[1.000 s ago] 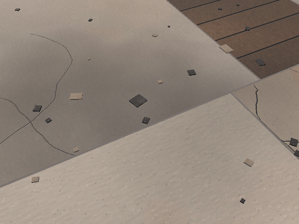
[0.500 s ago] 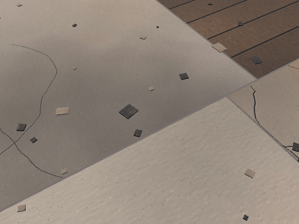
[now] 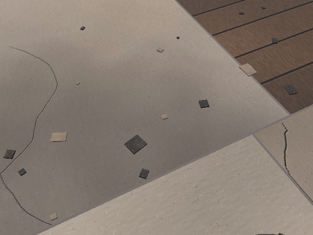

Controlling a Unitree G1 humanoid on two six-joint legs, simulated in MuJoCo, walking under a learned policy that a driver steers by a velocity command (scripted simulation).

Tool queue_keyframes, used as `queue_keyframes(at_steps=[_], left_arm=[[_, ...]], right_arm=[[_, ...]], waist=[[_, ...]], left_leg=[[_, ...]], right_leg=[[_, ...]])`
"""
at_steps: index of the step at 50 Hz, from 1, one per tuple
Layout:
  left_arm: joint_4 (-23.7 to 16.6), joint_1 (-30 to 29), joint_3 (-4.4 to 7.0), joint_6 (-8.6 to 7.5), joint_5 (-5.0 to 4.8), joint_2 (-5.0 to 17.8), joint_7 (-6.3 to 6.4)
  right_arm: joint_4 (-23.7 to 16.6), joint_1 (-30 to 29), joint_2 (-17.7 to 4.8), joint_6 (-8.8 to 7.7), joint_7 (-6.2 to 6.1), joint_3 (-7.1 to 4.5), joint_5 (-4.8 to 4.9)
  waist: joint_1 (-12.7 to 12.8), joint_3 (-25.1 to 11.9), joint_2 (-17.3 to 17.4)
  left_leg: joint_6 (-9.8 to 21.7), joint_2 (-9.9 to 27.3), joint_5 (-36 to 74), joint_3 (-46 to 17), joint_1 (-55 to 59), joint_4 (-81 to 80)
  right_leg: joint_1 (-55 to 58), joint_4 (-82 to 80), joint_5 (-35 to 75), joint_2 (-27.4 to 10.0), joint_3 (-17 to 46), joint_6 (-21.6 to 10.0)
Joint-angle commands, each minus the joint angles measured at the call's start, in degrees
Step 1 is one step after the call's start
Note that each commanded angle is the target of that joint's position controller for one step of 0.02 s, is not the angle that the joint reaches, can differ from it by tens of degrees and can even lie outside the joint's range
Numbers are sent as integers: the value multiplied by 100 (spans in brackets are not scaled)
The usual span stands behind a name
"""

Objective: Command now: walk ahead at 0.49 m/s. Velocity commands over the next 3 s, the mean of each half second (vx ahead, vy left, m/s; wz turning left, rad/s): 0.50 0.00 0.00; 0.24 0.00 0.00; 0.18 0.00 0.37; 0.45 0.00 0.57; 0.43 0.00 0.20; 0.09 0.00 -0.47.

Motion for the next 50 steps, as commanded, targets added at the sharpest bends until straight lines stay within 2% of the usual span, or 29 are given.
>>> queue_keyframes(at_steps=[1, 2, 3, 4, 6, 8, 11, 15, 18, 21, 23, 24, 25, 26, 27, 28, 29, 30, 31, 32, 34, 35, 36, 39, 43, 46, 48, 49, 50], left_arm=[[-449, 578, 57, -24, -84, 157, -60], [-474, 34, 170, -9, 39, 758, -51], [-684, -565, 221, -40, 53, 893, -93], [-722, -808, 238, -51, 68, 862, -118], [-658, -649, 198, 88, 135, 581, -179], [-671, -698, 172, 178, 146, 393, -231], [-950, -1498, 189, 241, 137, 482, -262], [-1241, -2502, 157, 238, 64, 461, -279], [-1383, -3061, 117, 234, 38, 419, -280], [-1527, -3498, 113, 204, 41, 459, -269], [-1597, -3566, 133, 160, 40, 517, -261], [-1566, -3400, 152, 132, 41, 550, -246], [-1450, -3021, 192, 102, 48, 615, -211], [-1208, -2297, 259, 61, 55, 717, -165], [-869, -1274, 355, 1, 123, 903, -103], [-679, -245, 487, -49, 287, 1396, -30], [-648, -256, 565, 3, 265, 1703, -68], [-681, -634, 520, 49, 0, 1336, -117], [-736, -1244, 414, 13, -39, 1028, -131], [-717, -1479, 342, -32, -19, 728, -153], [-563, -1500, 220, -76, -34, 379, -105], [-478, -1381, 190, -109, -20, 359, -96], [-409, -1300, 187, -140, -15, 447, -89], [-302, -1254, 160, -141, 24, 632, -73], [-127, -975, 83, -50, 33, 605, -41], [-7, -806, 50, 37, 59, 572, -1], [18, -876, 24, 100, 48, 524, 36], [25, -942, 13, 127, 18, 500, 58], [30, -841, 25, 138, 40, 515, 85]], right_arm=[[526, 2705, -1526, -4, -102, -468, -184], [505, 2223, -1228, 16, -35, -462, 106], [401, 1613, -886, -4, -16, -369, 148], [415, 1402, -611, -58, 15, -302, 110], [611, 1539, -354, -171, -22, -198, 83], [802, 1848, -446, -280, -32, -200, 99], [954, 2176, -646, -312, -22, -219, 112], [1087, 2655, -611, -291, -25, -165, 130], [1204, 3016, -615, -280, -71, -134, 104], [1310, 3254, -649, -246, -125, -122, 35], [1358, 3229, -723, -229, -166, -138, -5], [1357, 3108, -757, -226, -184, -145, -10], [1352, 2991, -808, -224, -197, -158, -8], [1359, 2909, -856, -211, -192, -168, 2], [1320, 2790, -843, -210, -179, -156, 46], [1110, 2792, -612, -235, -175, -86, 119], [1195, 3650, -113, -202, -150, -28, 336], [1227, 3200, -700, -167, -195, -184, 163], [1054, 2706, -597, -189, -184, -184, 133], [1027, 2502, -483, -180, -180, -177, 90], [1053, 2533, -332, -25, -123, -184, -27], [1075, 2571, -242, 43, -97, -186, -36], [1083, 2605, -184, 96, -80, -186, -31], [1051, 2344, -136, 198, -94, -163, -14], [954, 1635, -154, 245, -162, -88, 44], [997, 1433, -207, 252, -228, -56, 64], [1062, 1439, -193, 225, -262, -36, 57], [1122, 1531, -150, 191, -278, -12, 44], [1156, 1630, -321, 143, -298, -30, 20]], waist=[[-686, -1906, 1049], [-781, -1353, 228], [-553, -457, 125], [-400, -83, -149], [-64, 14, -114], [9, 27, -32], [-90, 211, 73], [-390, 222, 160], [-596, 203, 258], [-715, 227, 299], [-636, 237, 329], [-496, 175, 348], [-303, -7, 397], [-2, -363, 385], [432, -889, 257], [716, -1652, -318], [298, -2260, -1453], [225, -1732, -383], [-5, -965, -353], [-143, -619, -153], [-402, -457, -334], [-463, -501, -365], [-545, -566, -371], [-645, -565, -490], [-414, -560, -717], [-297, -489, -682], [-325, -337, -604], [-412, -273, -465], [-404, -321, -190]], left_leg=[[1451, 2766, -543, -4524, 4566, -698], [1413, 2478, -1949, -4621, 3817, -1486], [1186, 2302, -2234, -3780, 2834, -1851], [986, 2066, -1631, -3278, 2130, -2075], [651, 1653, -599, -2382, 1379, -2245], [589, 1497, 82, -1912, 1215, -2335], [475, 1330, 457, -1479, 1329, -2528], [151, 1131, 1402, -1111, 1788, -2419], [66, 1164, 1817, -1038, 2320, -2282], [170, 1367, 2289, -1079, 3026, -2015], [228, 1544, 2784, -1094, 3367, -1766], [189, 1573, 3354, -1027, 3393, -1527], [118, 1565, 4134, -958, 3355, -1111], [46, 1486, 4620, -878, 3279, -343], [-61, 1291, 4085, -703, 2648, 776], [-190, 942, 1916, -467, 1407, 2539], [-448, -167, -2591, -345, -444, 4540], [-406, 146, -2213, -1024, -731, 4776], [-439, 326, -1757, -1032, -757, 4542], [-488, 478, -1555, -987, -582, 4267], [-612, 583, -1385, -927, -118, 3721], [-653, 520, -1300, -873, 88, 3553], [-695, 460, -1215, -819, 175, 3407], [-754, 451, -816, -649, 241, 2615], [-727, 443, -308, -446, 574, 1420], [-679, 447, -420, -464, 826, 920], [-603, 450, -505, -476, 1122, 302], [-566, 488, -104, -517, 1480, -363], [-530, 772, 665, -867, 1860, -754]], right_leg=[[-3838, 5417, -495, -4, 130, 43], [-4385, 5457, 116, -302, 500, -109], [-4490, 5093, 713, -599, 451, -141], [-4232, 4747, 947, -754, 429, -139], [-3608, 4232, 1078, -974, 407, 2], [-3561, 3917, 1196, -1044, 253, 119], [-4192, 3253, 1868, -1230, 39, 264], [-4437, 2030, 2716, -1166, -223, 382], [-4441, 1351, 2958, -1012, -356, 368], [-4559, 916, 2664, -874, -399, 277], [-4450, 676, 2254, -793, -389, 138], [-4116, 512, 2004, -689, -424, 36], [-3538, 375, 1760, -512, -484, -72], [-2705, 126, 1732, -327, -537, -206], [-1323, -119, 1997, -458, -377, -396], [190, -50, 2169, -1852, 1065, -706], [1326, -538, 3263, -3302, 3586, -1685], [667, -708, 3795, -2937, 3245, -1540], [-156, -790, 4657, -2721, 2262, -1361], [-752, -920, 5392, -2448, 1644, -1170], [-1405, -1130, 5846, -2009, 838, -812], [-1553, -1150, 6214, -1935, 659, -755], [-1619, -1150, 6554, -1880, 501, -758], [-1836, -1139, 6782, -1680, 72, -675], [-1831, -1052, 6277, -1551, -91, -509], [-1767, -920, 5535, -1695, 117, -574], [-1845, -765, 4718, -1776, 329, -557], [-1969, -625, 4109, -1712, 375, -430], [-2074, -463, 3251, -1563, 345, -215]])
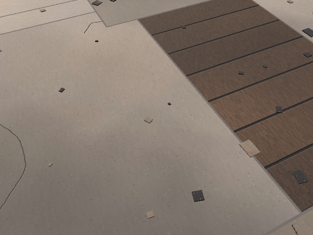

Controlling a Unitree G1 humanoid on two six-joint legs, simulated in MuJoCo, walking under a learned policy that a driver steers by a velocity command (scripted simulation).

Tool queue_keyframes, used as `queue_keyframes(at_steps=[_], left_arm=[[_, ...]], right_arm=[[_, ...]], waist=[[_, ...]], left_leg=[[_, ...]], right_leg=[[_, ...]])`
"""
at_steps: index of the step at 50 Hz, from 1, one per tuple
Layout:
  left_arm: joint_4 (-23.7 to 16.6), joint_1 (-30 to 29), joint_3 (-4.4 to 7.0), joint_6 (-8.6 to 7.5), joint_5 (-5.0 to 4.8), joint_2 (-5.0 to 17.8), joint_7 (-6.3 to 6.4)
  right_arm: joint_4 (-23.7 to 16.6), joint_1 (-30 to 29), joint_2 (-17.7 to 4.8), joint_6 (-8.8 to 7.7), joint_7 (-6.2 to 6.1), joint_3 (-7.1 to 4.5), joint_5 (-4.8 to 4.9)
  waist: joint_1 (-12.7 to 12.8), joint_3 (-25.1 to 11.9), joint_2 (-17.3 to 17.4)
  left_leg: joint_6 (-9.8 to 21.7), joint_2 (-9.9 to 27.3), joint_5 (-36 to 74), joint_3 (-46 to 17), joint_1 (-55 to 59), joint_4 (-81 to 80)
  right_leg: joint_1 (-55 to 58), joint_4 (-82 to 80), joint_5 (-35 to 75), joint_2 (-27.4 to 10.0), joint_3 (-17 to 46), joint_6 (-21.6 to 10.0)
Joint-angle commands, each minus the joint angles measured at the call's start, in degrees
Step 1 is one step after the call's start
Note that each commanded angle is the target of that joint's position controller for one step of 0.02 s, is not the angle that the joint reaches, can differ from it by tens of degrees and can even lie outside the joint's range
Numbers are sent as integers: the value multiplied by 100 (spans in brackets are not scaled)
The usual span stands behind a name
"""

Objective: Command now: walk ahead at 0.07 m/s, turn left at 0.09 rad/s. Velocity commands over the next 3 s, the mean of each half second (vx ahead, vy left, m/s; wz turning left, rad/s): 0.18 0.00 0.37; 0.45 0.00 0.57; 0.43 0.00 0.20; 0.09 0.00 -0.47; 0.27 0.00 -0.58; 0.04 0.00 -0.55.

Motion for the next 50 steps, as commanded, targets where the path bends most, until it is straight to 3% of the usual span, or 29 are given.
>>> queue_keyframes(at_steps=[1, 2, 3, 4, 9, 11, 13, 15, 16, 17, 18, 19, 20, 21, 22, 26, 31, 35, 38, 39, 40, 41, 42, 43, 44, 45, 46, 48, 50], left_arm=[[-183, 450, 153, 19, 32, 707, 100], [-62, 978, 100, 81, -73, 320, 127], [-35, 725, 151, 170, -66, 508, 197], [-162, 454, 227, 227, -73, 648, 227], [-514, -194, 315, 392, -63, 525, 213], [-640, -285, 316, 353, -5, 500, 171], [-737, -259, 339, 289, -36, 559, 129], [-561, 538, 361, 261, -84, 514, 125], [-398, 1139, 425, 256, -50, 709, 159], [-406, 1215, 519, 226, -4, 1156, 234], [-662, 578, 632, 238, 107, 1633, 259], [-802, 12, 555, 202, 108, 1269, 276], [-902, -355, 518, 120, 44, 1149, 254], [-978, -479, 520, 33, 8, 1124, 215], [-986, -417, 519, -44, -23, 1106, 201], [-762, 394, 481, -182, 41, 869, 84], [-694, 722, 486, -233, 66, 943, 37], [-596, 870, 510, -233, 58, 1055, 37], [-520, 822, 546, -158, 23, 1232, 54], [-506, 785, 568, -124, 9, 1340, 53], [-529, 725, 576, -86, -31, 1427, 47], [-620, 645, 563, -76, -24, 1416, 28], [-1042, 757, 397, -105, -94, 720, -100], [-1324, 135, 487, -206, -66, 1059, -163], [-1528, -568, 526, -248, -85, 1194, -184], [-1513, -490, 480, -308, -104, 1099, -179], [-1407, -337, 485, -287, -47, 1059, -159], [-1323, 16, 480, -57, 144, 991, -163], [-1405, -36, 481, 103, 191, 941, -213]], right_arm=[[43, 789, -905, -128, -80, -149, -54], [-3, 536, -1023, -96, -61, -175, 51], [-68, 559, -803, -65, -15, -151, 65], [-117, 496, -817, -32, 4, -172, 44], [-297, 539, -1132, 119, -88, -392, -29], [-350, 439, -1149, 180, -64, -480, 2], [-488, 75, -1142, 257, 3, -546, 7], [-672, -456, -1166, 336, 48, -629, 53], [-842, -734, -1025, 338, 52, -634, 54], [-904, -446, -464, 295, 49, -517, 120], [-1102, -652, -500, 240, 70, -493, 51], [-1079, -695, -877, 196, 169, -556, -66], [-943, -343, -915, 164, 281, -604, -70], [-811, -65, -906, 150, 341, -612, -101], [-746, 28, -848, 148, 388, -612, -152], [-964, -442, -648, 150, 447, -535, -123], [-1378, -1254, -592, 140, 577, -429, -133], [-1721, -1731, -551, 110, 679, -347, -128], [-1716, -1386, -629, 92, 635, -373, -163], [-1600, -885, -728, 74, 589, -428, -162], [-1376, -58, -873, 28, 528, -510, -169], [-1064, 926, -1172, -18, 429, -647, -211], [-1103, 1288, -1846, -49, 330, -795, -245], [-1200, 1453, -1995, 34, 266, -816, -74], [-1078, 1157, -1927, 67, 218, -777, -60], [-1089, 800, -1616, 31, 190, -697, -5], [-1148, 474, -1398, -21, 186, -635, 13], [-1212, 227, -1181, -124, 182, -547, 90], [-1164, 388, -1225, -237, 193, -532, 138]], waist=[[-48, -309, 158], [201, -360, 799], [-65, -270, 761], [-83, -195, 845], [-247, -438, 597], [-159, -589, 364], [-3, -470, 554], [499, -417, 515], [759, -205, 188], [569, -279, -1392], [391, 177, -1832], [50, 552, -796], [-265, 552, -582], [-354, 445, -515], [-344, 384, -531], [-7, 404, -574], [262, 569, -714], [359, 646, -841], [114, 383, -943], [-125, 45, -958], [-484, -497, -876], [-916, -1106, -591], [-784, -1875, 779], [-932, -2272, 539], [-854, -1276, 144], [-566, -710, -23], [-290, -419, -208], [50, -373, -123], [131, -308, -50]], left_leg=[[206, 837, 2285, -893, 1518, -590], [737, 1235, 2891, -1348, 1354, -575], [982, 1381, 2549, -1744, 956, -800], [1071, 1356, 2204, -1965, 730, -955], [1463, 1439, 1510, -2491, 662, -1352], [1359, 1144, -681, -2453, 518, -1608], [1183, 830, -1995, -2377, -98, -1902], [785, 385, -2503, -2013, -1178, -1738], [320, -66, -2775, -1606, -2066, -1244], [100, -616, -2816, -816, -2739, 672], [-26, -673, -1943, -421, -3185, 1634], [38, -252, -1225, -892, -2785, 2080], [20, -251, -792, -843, -2581, 2368], [-34, -248, -582, -738, -2527, 2687], [-71, -217, -460, -589, -2561, 3015], [-151, -2, -93, -404, -3041, 3232], [-213, 161, 176, -91, -2958, 2099], [84, 137, -85, 465, -2276, 1037], [467, -279, -628, 892, -1182, 550], [602, -526, -774, 983, -539, 468], [761, -736, -630, 954, 538, 179], [964, -557, -683, 432, 2040, -101], [1686, 1414, -1786, -2446, 4072, -412], [1948, 2034, -1789, -4620, 4050, -1529], [1731, 1733, -1198, -3542, 3485, -1598], [1565, 1541, -296, -2816, 2618, -1605], [1384, 1218, 492, -2281, 1929, -1666], [1291, 810, 1219, -1697, 1210, -1775], [1339, 642, 1431, -1547, 946, -1872]], right_leg=[[-764, 237, 967, -1109, 708, -109], [-877, 350, -318, -618, 360, 45], [-731, 642, -711, -447, 222, 141], [-747, 932, -808, -314, 209, 174], [-1428, 2626, -1702, -152, 608, 262], [-1482, 2563, -1599, -300, 757, 281], [-896, 1757, -1515, -167, 612, 280], [626, 253, -810, 74, 352, 177], [1499, -630, -841, -60, 450, 67], [1856, -1456, -2184, -1698, 2153, -63], [763, -2200, -3293, -2931, 3841, -538], [120, -2232, -3212, -2712, 3523, -592], [-4, -2139, -2610, -2420, 2990, -482], [162, -2080, -1894, -2165, 2392, -363], [276, -2017, -1407, -2002, 1917, -316], [824, -1806, -240, -1854, 1040, -286], [1096, -1710, 891, -1974, 430, -362], [1184, -1476, 1913, -2082, -98, -314], [1221, -579, 4310, -2064, -574, -201], [1211, 204, 5320, -2059, -705, -174], [916, 1318, 5502, -2025, -815, -108], [-58, 2771, 4367, -1900, -858, 64], [-2511, 4912, -261, -1236, -725, 389], [-3277, 5833, -1463, -548, 411, 468], [-3827, 5817, -780, -884, 734, 364], [-3600, 5312, -235, -1105, 691, 325], [-3177, 4883, -101, -1246, 720, 345], [-2503, 4484, -152, -1332, 765, 477], [-2503, 4201, -106, -1284, 679, 610]])
Over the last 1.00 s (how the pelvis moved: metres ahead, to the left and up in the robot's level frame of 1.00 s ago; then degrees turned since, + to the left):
0.45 -0.04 0.02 1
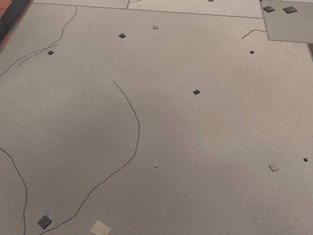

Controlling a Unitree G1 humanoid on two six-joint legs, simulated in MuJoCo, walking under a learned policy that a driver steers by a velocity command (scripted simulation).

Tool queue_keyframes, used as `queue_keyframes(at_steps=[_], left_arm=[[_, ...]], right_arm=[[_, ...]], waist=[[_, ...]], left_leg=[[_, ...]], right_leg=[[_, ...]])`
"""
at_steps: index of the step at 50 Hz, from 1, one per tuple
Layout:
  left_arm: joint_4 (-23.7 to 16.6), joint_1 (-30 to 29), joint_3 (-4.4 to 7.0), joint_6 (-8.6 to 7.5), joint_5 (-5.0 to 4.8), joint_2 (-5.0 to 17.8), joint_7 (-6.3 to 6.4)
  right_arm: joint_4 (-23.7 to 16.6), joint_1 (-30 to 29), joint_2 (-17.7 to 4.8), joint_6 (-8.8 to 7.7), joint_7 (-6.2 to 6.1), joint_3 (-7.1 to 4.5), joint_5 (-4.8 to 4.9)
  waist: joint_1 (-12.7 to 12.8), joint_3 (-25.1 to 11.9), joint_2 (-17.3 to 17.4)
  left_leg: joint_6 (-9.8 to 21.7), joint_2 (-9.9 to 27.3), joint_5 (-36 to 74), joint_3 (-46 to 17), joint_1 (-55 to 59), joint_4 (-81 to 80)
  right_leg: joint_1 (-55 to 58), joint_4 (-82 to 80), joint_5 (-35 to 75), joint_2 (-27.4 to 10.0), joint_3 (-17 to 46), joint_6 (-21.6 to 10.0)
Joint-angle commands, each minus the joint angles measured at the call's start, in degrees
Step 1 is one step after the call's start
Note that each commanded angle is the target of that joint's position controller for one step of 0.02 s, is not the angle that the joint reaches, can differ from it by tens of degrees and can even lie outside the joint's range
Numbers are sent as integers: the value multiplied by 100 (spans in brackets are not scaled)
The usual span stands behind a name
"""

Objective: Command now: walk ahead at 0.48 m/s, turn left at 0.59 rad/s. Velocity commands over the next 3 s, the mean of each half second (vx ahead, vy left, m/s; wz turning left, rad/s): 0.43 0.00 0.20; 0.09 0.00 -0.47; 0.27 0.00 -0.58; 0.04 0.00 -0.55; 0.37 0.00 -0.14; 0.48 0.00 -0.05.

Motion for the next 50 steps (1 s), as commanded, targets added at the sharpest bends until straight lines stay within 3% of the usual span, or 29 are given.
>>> queue_keyframes(at_steps=[1, 6, 11, 14, 16, 18, 19, 20, 21, 22, 23, 24, 25, 27, 30, 36, 39, 43, 45, 47, 48, 49, 50], left_arm=[[-261, 405, 106, 172, 91, 430, -43], [-728, -869, 97, 216, 52, 494, -62], [-989, -1656, -20, 150, 18, 360, -154], [-1150, -2028, -81, 90, -51, 364, -192], [-1080, -1687, -69, 45, -68, 436, -171], [-650, -463, 19, -38, -79, 645, -63], [-380, 405, 44, -118, -46, 683, -3], [-173, 1227, 118, -156, 62, 1023, 69], [-119, 1236, 248, -126, 71, 1551, 10], [-177, 1047, 230, -52, -290, 1206, -59], [-317, 351, 172, -46, -310, 983, -53], [-379, 34, 105, -21, -266, 697, -53], [-360, 10, 80, -3, -263, 626, -16], [-240, 97, 77, 35, -263, 667, 17], [-254, 174, 166, 64, -184, 952, -2], [-389, 410, 264, 319, -167, 1072, 55], [-441, 525, 314, 418, -135, 1097, 92], [-537, 500, 369, 513, -72, 1148, 94], [-606, 339, 384, 551, -75, 1164, 77], [-694, 33, 376, 586, -154, 1129, 77], [-767, -6, 328, 580, -207, 961, 89], [-788, 515, 211, 565, -213, 443, 90], [-821, 504, 322, 577, -147, 880, 150]], right_arm=[[-285, 220, -750, -216, -27, -140, 72], [-150, 994, -792, -222, -32, -124, 51], [36, 1556, -646, -266, -107, -27, 22], [119, 1691, -708, -288, -168, 7, -51], [150, 1500, -766, -308, -205, 24, -98], [212, 1397, -841, -323, -239, 25, -160], [209, 1233, -894, -332, -233, 18, -108], [37, 1228, -707, -381, -229, 78, -36], [126, 2297, -186, -333, -221, 145, 239], [147, 2001, -761, -303, -246, 61, -44], [-55, 1280, -709, -301, -235, 70, -76], [-161, 888, -682, -302, -209, 96, -137], [-252, 667, -660, -234, -171, 92, -166], [-330, 772, -495, -42, -125, 127, -198], [-415, 749, -357, 116, -153, 170, -173], [-735, -209, -508, 315, -221, 138, -132], [-863, -586, -513, 318, -252, 155, -96], [-965, -672, -526, 212, -305, 194, 13], [-964, -451, -554, 146, -334, 204, 73], [-873, 44, -563, 64, -380, 205, 77], [-850, 177, -784, 14, -430, 150, 11], [-997, -81, -1210, 26, -477, 95, -72], [-1133, -401, -1517, 94, -423, 28, -112]], waist=[[106, -383, 269], [-296, -46, 404], [-579, -41, 460], [-670, 57, 499], [-412, 28, 553], [77, -545, 647], [530, -900, 555], [724, -1572, 55], [151, -2347, -1453], [153, -2495, -362], [14, -1586, -205], [-20, -1089, 126], [-88, -818, 167], [-319, -748, 51], [-402, -925, -87], [-99, -813, -387], [71, -619, -504], [144, -614, -630], [46, -661, -705], [-275, -647, -636], [-278, -663, -295], [126, -781, 1016], [116, -519, 1364]], left_leg=[[816, 1445, 1561, -1601, 396, -1254], [583, 1407, 1518, -1842, 843, -1402], [326, 1402, 2682, -1662, 1551, -1186], [272, 1562, 3211, -1498, 1948, -1176], [103, 1603, 4378, -1210, 2001, -872], [-122, 1485, 6089, -1017, 2124, 429], [-221, 1309, 5714, -801, 1780, 1521], [-318, 976, 3576, -618, 677, 3073], [-755, -109, -2140, -242, -1297, 5484], [-678, 127, -1799, -687, -1379, 5736], [-699, 399, -1365, -769, -1706, 5648], [-691, 574, -1179, -696, -1818, 5357], [-720, 696, -1095, -678, -1822, 5133], [-825, 760, -1024, -608, -1378, 4571], [-979, 703, -950, -456, -1202, 4098], [-1089, 782, -525, -544, -1595, 3246], [-1084, 731, -672, -651, -1758, 2747], [-969, 501, -1134, -690, -1363, 2005], [-864, 389, -1278, -701, -892, 1400], [-763, 395, -646, -667, 39, -28], [-660, 888, -362, -1068, 644, -763], [-306, 2394, 2, -2429, 1139, -1161], [389, 3080, 1292, -3257, 638, -1060]], right_leg=[[-510, -343, 297, -50, -6, 165], [-1409, -1536, 1316, 77, -30, 288], [-1360, -2566, 1923, 335, -206, 90], [-1102, -3180, 1837, 489, -408, -176], [-383, -3562, 1495, 700, -484, -443], [889, -3751, 1246, 1145, -563, -667], [1921, -4298, 2043, 1018, -444, -789], [3443, -3875, 3588, -6, 567, -1039], [5103, -3579, 6790, -1845, 3105, -2411], [4605, -4064, 6927, -1490, 3391, -2398], [3828, -4218, 6413, -1219, 2547, -2216], [3198, -4474, 5885, -869, 2088, -1993], [2777, -4669, 5617, -623, 1809, -1839], [2076, -4864, 5423, -316, 1451, -1636], [1606, -4871, 5442, -135, 1270, -1605], [1464, -5064, 2322, 74, 1898, -1272], [1655, -5068, 1233, 72, 2354, -1256], [1852, -4759, 1778, 53, 2780, -1275], [1867, -4588, 2366, 80, 2994, -1188], [1561, -4323, 2175, 345, 2995, -840], [1115, -3950, 1265, 656, 2753, -532], [564, -2722, -768, 1349, 1642, -196], [-228, -1739, -1864, 1869, 669, -74]])
Over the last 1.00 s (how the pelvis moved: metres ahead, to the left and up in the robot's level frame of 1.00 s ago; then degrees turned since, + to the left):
0.19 0.14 0.00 32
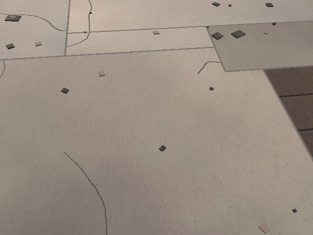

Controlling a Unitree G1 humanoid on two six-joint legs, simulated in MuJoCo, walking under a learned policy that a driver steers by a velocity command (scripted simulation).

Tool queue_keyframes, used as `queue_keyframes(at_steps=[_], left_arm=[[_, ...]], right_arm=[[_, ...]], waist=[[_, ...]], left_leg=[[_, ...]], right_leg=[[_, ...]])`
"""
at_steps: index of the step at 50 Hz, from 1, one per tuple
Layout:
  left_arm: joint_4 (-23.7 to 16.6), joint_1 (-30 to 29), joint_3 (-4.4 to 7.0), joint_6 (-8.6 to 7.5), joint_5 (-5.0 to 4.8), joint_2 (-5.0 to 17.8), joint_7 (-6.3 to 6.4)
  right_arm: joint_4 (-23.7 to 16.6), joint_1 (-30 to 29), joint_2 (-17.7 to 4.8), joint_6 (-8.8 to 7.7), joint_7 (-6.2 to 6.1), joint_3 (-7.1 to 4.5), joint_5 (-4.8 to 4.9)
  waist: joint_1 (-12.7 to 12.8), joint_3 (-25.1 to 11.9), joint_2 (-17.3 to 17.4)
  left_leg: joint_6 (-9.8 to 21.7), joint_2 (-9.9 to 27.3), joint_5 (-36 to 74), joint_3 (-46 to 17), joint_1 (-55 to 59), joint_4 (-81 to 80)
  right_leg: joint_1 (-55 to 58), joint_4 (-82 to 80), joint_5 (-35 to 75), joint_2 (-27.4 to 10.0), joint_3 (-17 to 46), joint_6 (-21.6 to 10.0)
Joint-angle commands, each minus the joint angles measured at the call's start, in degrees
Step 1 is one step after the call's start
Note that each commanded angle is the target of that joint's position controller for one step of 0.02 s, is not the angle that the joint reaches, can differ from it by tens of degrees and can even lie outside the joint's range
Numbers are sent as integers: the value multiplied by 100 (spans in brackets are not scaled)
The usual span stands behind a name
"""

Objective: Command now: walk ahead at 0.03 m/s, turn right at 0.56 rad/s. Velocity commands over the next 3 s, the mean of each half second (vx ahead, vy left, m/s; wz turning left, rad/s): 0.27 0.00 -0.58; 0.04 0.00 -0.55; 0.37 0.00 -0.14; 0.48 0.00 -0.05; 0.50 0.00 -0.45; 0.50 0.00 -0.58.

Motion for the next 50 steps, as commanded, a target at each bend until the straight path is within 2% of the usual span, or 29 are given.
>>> queue_keyframes(at_steps=[1, 2, 3, 4, 5, 8, 13, 17, 21, 22, 23, 25, 26, 27, 28, 29, 30, 31, 32, 33, 34, 37, 42, 44, 46, 47, 48, 50], left_arm=[[-360, 320, 181, -32, 131, 796, 57], [-267, 304, 196, -11, 133, 790, 8], [-209, 304, 177, 32, 120, 704, -52], [-215, 241, 156, 65, 132, 660, -146], [-237, 165, 136, 73, 130, 648, -235], [-389, -307, 90, 40, 118, 576, -376], [-506, -746, 43, -6, 141, 454, -446], [-679, -1151, -31, -55, 146, 293, -502], [-934, -1605, -127, -117, 143, 166, -561], [-986, -1668, -139, -126, 151, 174, -569], [-1009, -1638, -148, -141, 165, 164, -561], [-970, -1307, -133, -197, 190, 168, -479], [-818, -746, -94, -257, 243, 198, -407], [-563, 46, -13, -336, 320, 372, -308], [-515, 491, 111, -389, 328, 934, -199], [-739, 561, 288, -328, 36, 1740, -151], [-667, 559, 266, -265, -172, 1420, -126], [-690, 196, 145, -255, -152, 1094, -80], [-711, -173, 59, -232, -112, 788, -45], [-757, -379, 16, -213, -122, 666, -6], [-791, -530, -12, -190, -97, 609, -1], [-722, -325, 45, -214, -62, 796, -23], [-693, -118, 58, -94, -69, 831, 45], [-717, -100, 42, -79, -42, 772, 62], [-701, -25, 16, -84, 19, 690, 54], [-664, 43, 7, -96, 43, 671, 43], [-603, 164, 2, -117, 60, 656, 33], [-447, 459, -6, -184, 78, 642, 29]], right_arm=[[-385, 266, -1109, -8, 5, -282, -52], [-403, 157, -761, -14, 51, -191, -30], [-450, 35, -641, -8, 85, -159, -74], [-461, 61, -657, -12, 68, -164, -90], [-445, 186, -680, -26, 73, -173, -95], [-271, 720, -818, -143, 120, -262, -72], [-23, 1181, -879, -327, 182, -364, -72], [126, 1361, -879, -392, 231, -408, -88], [272, 1476, -887, -434, 285, -435, -121], [302, 1483, -915, -428, 289, -446, -123], [316, 1402, -946, -398, 283, -452, -114], [370, 1354, -1059, -296, 260, -478, -40], [381, 1290, -1079, -251, 235, -472, 38], [364, 1313, -1024, -242, 236, -438, 95], [163, 1532, -601, -235, 265, -320, 8], [-158, 1666, -469, -163, 251, -289, -9], [-68, 1334, -839, -47, 207, -371, -93], [-78, 1151, -659, -30, 210, -321, -4], [4, 1168, -611, -23, 191, -301, -12], [1, 1173, -685, 44, 185, -327, -83], [62, 1329, -725, 131, 193, -337, -126], [-4, 1225, -656, 305, 197, -337, -95], [-245, 569, -649, 517, 150, -344, -87], [-251, 507, -664, 513, 183, -353, -102], [-256, 296, -694, 465, 230, -363, -147], [-265, 190, -709, 426, 248, -367, -164], [-272, 87, -711, 375, 260, -363, -169], [-272, -67, -657, 253, 286, -334, -173]], waist=[[-21, -333, 893], [45, -286, 632], [48, -189, 715], [-18, -160, 1047], [-117, -105, 1181], [-371, 26, 939], [-546, 123, 875], [-625, 255, 832], [-679, 344, 905], [-669, 345, 943], [-592, 411, 969], [-405, 189, 966], [-129, -194, 812], [223, -785, 405], [214, -1308, -663], [112, -1920, -1457], [252, -1720, -263], [52, -1058, -304], [-175, -614, -182], [-316, -497, -293], [-432, -574, -337], [-438, -827, -170], [-260, -734, -259], [-252, -808, -259], [-129, -648, -410], [-78, -487, -499], [-17, -351, -521], [104, -216, -423]], left_leg=[[1300, 2594, 2056, -2341, 697, -1234], [1119, 2154, 1471, -1726, 669, -1238], [864, 1722, 603, -1219, 680, -1354], [747, 1496, -187, -1019, 831, -1507], [741, 1420, -550, -943, 956, -1635], [789, 1586, -790, -891, 1435, -1850], [842, 1818, -723, -573, 1888, -2035], [891, 1977, -625, -190, 1837, -2096], [823, 2033, -125, 385, 1581, -1896], [783, 2033, 47, 519, 1512, -1805], [717, 2003, 876, 713, 1403, -1556], [534, 1920, 3312, 1106, 1384, -572], [373, 1748, 4195, 1397, 1280, 444], [95, 1460, 3582, 1610, 738, 1745], [-166, 1118, -464, 1564, -790, 3341], [-388, 210, -2657, 1008, -1893, 4694], [-367, 615, -2279, 314, -1959, 4917], [-338, 682, -1891, 309, -1999, 4864], [-331, 809, -1496, 251, -1935, 4500], [-336, 843, -1233, 198, -1835, 4275], [-358, 783, -1077, 216, -1616, 4215], [-377, 592, -865, 152, -1590, 4165], [-349, 460, -632, -24, -2000, 3979], [-391, 496, -423, -96, -1992, 3655], [-444, 521, -320, -105, -2091, 3311], [-454, 522, -345, -87, -2189, 3100], [-445, 527, -380, -68, -2250, 2863], [-377, 522, -445, -26, -2216, 2383]], right_leg=[[-996, 2364, -1527, -333, -633, 209], [-1009, 2600, -1072, -486, -624, 209], [-1096, 2750, -654, -551, -676, 235], [-1310, 2918, -362, -611, -755, 265], [-1491, 3015, -215, -657, -818, 315], [-1913, 2821, 124, -780, -837, 414], [-2199, 2210, 372, -1005, -926, 431], [-2167, 1626, 499, -1193, -1135, 333], [-1680, 871, 440, -1274, -1468, 89], [-1496, 702, 333, -1259, -1570, 7], [-1241, 499, 213, -1191, -1707, -68], [-562, 72, 123, -872, -1988, -230], [158, -360, 520, -627, -2036, -331], [1334, -935, 1384, -520, -1864, -439], [2707, -1019, 2541, -2037, -145, -659], [3227, -1210, 5135, -3451, 2249, -1599], [2959, -960, 5966, -3177, 1259, -1671], [2333, -920, 6377, -2855, 613, -1598], [1807, -1078, 6019, -2413, 196, -1303], [1554, -1170, 5675, -2120, 40, -1114], [1336, -1223, 5678, -1969, -97, -1057], [1274, -1165, 6113, -1926, -49, -902], [1225, -1208, 5253, -1844, 454, -564], [1184, -1588, 2833, -1736, 801, -573], [1172, -2110, 54, -1671, 1269, -784], [1214, -2303, -682, -1707, 1476, -908], [1296, -2418, -978, -1768, 1613, -998], [1502, -2477, -994, -1854, 1701, -1090]])
Over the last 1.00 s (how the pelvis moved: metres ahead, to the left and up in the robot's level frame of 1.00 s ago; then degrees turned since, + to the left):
0.36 0.03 0.00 -14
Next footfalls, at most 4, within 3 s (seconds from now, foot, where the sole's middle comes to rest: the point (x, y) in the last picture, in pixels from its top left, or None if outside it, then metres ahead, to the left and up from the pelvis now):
0.54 right None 0.19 -0.18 -0.77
1.24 left None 0.31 -0.04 -0.77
1.68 right None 0.46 -0.39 -0.77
2.20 left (251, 169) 0.81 -0.43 -0.77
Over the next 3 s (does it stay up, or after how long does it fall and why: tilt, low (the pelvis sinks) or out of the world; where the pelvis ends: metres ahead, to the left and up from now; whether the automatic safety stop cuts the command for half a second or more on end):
stays up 0.83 -0.74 0.01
